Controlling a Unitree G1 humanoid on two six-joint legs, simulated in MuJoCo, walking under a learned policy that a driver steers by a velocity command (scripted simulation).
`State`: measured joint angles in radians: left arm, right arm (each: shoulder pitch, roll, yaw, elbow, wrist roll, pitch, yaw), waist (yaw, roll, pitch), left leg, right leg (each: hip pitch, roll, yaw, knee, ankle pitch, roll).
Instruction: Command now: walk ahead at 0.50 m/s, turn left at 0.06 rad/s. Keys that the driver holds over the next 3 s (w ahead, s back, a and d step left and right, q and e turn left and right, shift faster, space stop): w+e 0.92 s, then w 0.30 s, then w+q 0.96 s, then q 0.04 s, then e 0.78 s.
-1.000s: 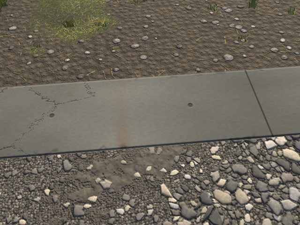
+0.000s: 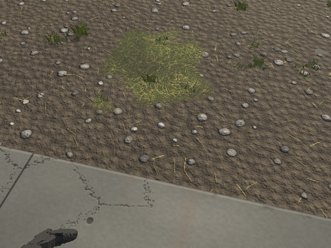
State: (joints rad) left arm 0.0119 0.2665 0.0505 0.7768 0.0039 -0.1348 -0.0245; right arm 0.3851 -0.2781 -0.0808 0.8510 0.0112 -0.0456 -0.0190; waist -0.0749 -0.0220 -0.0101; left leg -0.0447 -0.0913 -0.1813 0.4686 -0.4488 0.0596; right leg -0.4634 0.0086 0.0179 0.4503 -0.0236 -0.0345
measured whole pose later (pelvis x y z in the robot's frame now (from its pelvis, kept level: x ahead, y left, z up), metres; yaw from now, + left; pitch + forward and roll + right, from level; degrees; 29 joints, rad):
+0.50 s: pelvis +0.29 -0.01 +0.01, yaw -13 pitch +3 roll +0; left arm 0.44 0.24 0.06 0.90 0.07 -0.12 -0.08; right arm 0.02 -0.22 0.02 0.74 -0.05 -0.12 0.01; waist 0.08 0.01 -0.02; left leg -0.41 0.02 0.04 0.52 -0.17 0.04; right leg -0.21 0.10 0.18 0.82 -0.48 -0.05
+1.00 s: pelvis +0.55 -0.14 -0.01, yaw -31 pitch +1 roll +0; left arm 0.16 0.27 0.06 0.81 0.05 -0.13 -0.04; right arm 0.39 -0.24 -0.01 0.93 -0.11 -0.11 0.06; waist -0.01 0.00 0.00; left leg -0.07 0.13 0.11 0.94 -0.51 -0.02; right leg -0.47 0.06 -0.02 0.71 -0.27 -0.09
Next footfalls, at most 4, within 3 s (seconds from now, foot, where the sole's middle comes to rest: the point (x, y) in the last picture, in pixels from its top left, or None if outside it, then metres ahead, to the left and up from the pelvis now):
0.44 left None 0.42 0.09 -0.76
0.92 right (223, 215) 0.60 -0.27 -0.76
1.44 left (202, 152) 1.01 -0.25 -0.88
1.84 right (250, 133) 1.12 -0.54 -0.88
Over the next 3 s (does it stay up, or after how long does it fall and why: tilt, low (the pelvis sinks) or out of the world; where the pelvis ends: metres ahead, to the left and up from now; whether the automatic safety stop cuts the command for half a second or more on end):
stays up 1.33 -0.45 -0.10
